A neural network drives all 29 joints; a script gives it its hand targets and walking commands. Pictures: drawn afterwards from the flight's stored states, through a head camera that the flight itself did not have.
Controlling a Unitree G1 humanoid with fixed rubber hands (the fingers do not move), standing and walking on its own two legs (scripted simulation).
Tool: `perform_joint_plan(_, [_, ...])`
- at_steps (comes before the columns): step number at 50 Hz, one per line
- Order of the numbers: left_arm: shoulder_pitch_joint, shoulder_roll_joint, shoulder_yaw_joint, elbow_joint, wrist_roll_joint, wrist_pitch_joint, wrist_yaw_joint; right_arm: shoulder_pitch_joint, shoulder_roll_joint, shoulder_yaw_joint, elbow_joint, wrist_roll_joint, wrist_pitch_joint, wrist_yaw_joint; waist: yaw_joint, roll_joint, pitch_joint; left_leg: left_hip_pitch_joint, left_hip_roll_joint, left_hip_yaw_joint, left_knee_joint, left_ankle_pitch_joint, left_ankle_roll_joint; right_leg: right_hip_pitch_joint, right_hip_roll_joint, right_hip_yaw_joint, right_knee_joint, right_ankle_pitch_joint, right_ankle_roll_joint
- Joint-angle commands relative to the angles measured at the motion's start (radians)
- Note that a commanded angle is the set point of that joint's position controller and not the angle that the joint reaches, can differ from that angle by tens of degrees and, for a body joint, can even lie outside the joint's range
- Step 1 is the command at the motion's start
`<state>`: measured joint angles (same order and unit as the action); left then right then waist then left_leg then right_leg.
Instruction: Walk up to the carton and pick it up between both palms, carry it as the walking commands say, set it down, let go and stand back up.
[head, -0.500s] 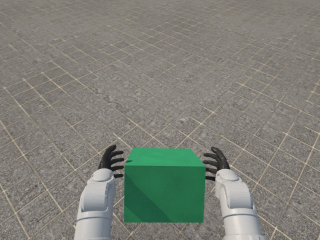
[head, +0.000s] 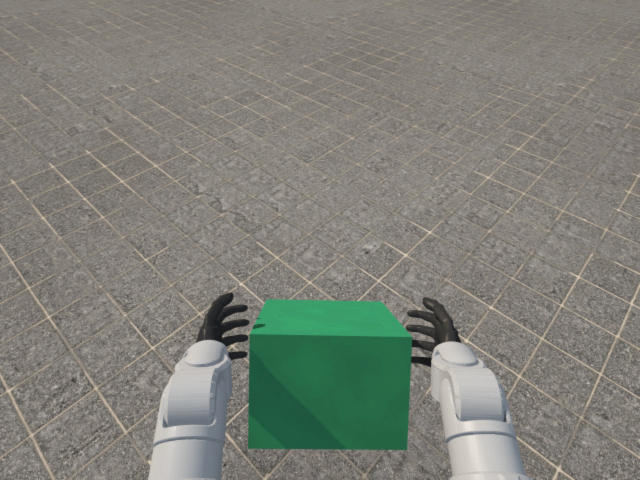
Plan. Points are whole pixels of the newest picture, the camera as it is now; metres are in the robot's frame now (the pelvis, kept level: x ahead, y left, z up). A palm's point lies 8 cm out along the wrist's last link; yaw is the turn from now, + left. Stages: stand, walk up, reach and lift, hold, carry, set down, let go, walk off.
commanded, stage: carry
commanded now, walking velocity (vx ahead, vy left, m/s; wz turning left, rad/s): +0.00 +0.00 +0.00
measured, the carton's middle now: (325, 362) +0.32 +0.00 -0.09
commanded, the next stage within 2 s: hold in 0.60 s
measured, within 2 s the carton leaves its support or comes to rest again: neither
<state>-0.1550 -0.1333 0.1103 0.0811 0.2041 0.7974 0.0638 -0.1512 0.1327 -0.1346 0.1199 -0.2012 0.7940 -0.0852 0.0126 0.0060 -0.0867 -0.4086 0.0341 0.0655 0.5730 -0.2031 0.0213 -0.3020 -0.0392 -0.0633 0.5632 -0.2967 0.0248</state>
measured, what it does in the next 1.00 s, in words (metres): stands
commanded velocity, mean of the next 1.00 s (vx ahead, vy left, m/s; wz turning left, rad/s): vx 0.00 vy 0.00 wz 0.00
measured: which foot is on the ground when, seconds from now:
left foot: down 0.00-1.00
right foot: down 0.00-1.00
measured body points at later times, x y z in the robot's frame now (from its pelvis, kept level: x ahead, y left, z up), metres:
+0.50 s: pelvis +0.00 +0.01 +0.00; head -0.01 +0.02 +0.45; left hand +0.29 +0.16 +0.03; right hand +0.29 -0.14 +0.02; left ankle +0.06 +0.11 -0.73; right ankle +0.00 -0.13 -0.73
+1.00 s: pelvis -0.01 +0.01 +0.00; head -0.07 +0.03 +0.45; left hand +0.30 +0.14 +0.05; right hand +0.27 -0.16 +0.04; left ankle +0.06 +0.11 -0.73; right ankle +0.00 -0.15 -0.73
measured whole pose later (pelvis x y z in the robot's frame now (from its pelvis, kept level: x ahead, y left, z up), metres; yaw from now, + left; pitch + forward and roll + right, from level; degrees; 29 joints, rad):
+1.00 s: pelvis -0.01 +0.01 +0.00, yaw +7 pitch -8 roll -1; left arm -0.31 -0.17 0.18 0.28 0.27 0.74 0.10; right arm -0.21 0.14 -0.24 0.24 -0.22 0.72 -0.01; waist -0.14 -0.06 0.00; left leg -0.22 -0.06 -0.06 0.55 -0.18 0.04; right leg -0.07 -0.01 0.06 0.53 -0.32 0.05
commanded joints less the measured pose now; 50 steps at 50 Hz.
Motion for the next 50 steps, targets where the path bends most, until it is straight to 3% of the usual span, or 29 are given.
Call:
perform_joint_plan(1, [-0.546,-0.996,-0.65,-0.163,-0.309,-0.065,-0.257,-0.619,0.958,0.641,-0.216,0.315,-0.083,0.286,-0.004,0.006,-0.364,0.191,0.09,-0.07,-0.094,0.131,0.003,0.078,-0.06,0.032,-0.086,0.209,-0.03])
perform_joint_plan(30, [-0.524,-0.99,-0.656,-0.181,-0.314,-0.062,-0.253,-0.595,0.946,0.645,-0.242,0.319,-0.079,0.281,-0.003,0.014,-0.353,0.194,0.098,-0.08,-0.1,0.126,0.007,0.077,-0.059,0.025,-0.083,0.183,-0.021])
perform_joint_plan(31, [-0.525,-0.908,-0.601,-0.065,-0.263,-0.049,-0.244,-0.561,0.858,0.52,-0.123,0.209,-0.126,0.297,-0.117,0.017,-0.301,0.403,-0.119,-0.2,-0.107,0.198,0.029,0.107,0.097,0.172,-0.128,0.304,-0.032])
perform_joint_plan(32, [-0.529,-0.902,-0.606,-0.092,-0.264,-0.066,-0.244,-0.559,0.861,0.526,-0.161,0.219,-0.137,0.293,-0.128,0.003,-0.326,0.427,-0.119,-0.209,-0.095,0.286,0.024,0.135,0.1,0.179,-0.117,0.383,-0.026])
perform_joint_plan(34, [-0.62,-0.917,-0.658,-0.138,-0.289,-0.098,-0.251,-0.671,0.882,0.577,-0.248,0.25,-0.162,0.301,-0.127,-0.032,-0.369,0.454,-0.114,-0.226,-0.09,0.255,0.016,0.111,0.111,0.167,-0.106,0.321,-0.026])
perform_joint_plan(36, [-0.733,-0.949,-0.688,-0.127,-0.315,-0.109,-0.257,-0.71,0.912,0.579,-0.243,0.258,-0.159,0.304,-0.169,-0.085,-0.388,0.536,-0.106,-0.22,-0.075,0.25,0.002,0.039,0.119,0.152,-0.115,0.286,-0.026])
perform_joint_plan(37, [-0.755,-0.948,-0.674,-0.107,-0.309,-0.107,-0.251,-0.734,0.897,0.573,-0.225,0.268,-0.161,0.314,-0.174,-0.059,-0.385,0.548,-0.102,-0.227,-0.077,0.221,-0.003,0.015,0.118,0.14,-0.114,0.24,-0.028])
perform_joint_plan(41, [-0.695,-0.948,-0.575,0.015,-0.257,-0.102,-0.225,-0.767,0.858,0.573,-0.161,0.305,-0.156,0.346,-0.13,-0.002,-0.321,0.552,-0.101,-0.245,-0.078,0.219,-0.031,-0.005,0.114,0.121,-0.119,0.181,-0.021])
perform_joint_plan(45, [-0.662,-0.941,-0.504,0.119,-0.212,-0.089,-0.21,-0.726,0.811,0.518,-0.046,0.285,-0.141,0.367,-0.125,0.042,-0.216,0.512,-0.097,-0.253,-0.105,0.193,-0.04,0.01,0.106,0.115,-0.14,0.138,-0.015])
perform_joint_plan(50, [-0.701,-0.944,-0.47,0.164,-0.207,-0.094,-0.221,-0.781,0.791,0.496,-0.028,0.276,-0.143,0.375,-0.13,0.022,-0.169,0.502,-0.103,-0.246,-0.125,0.146,-0.035,0.026,0.101,0.113,-0.165,0.106,-0.006])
